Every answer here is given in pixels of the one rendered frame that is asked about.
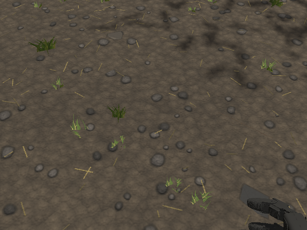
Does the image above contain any robot right hand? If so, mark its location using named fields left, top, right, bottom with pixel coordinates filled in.
left=242, top=197, right=307, bottom=230

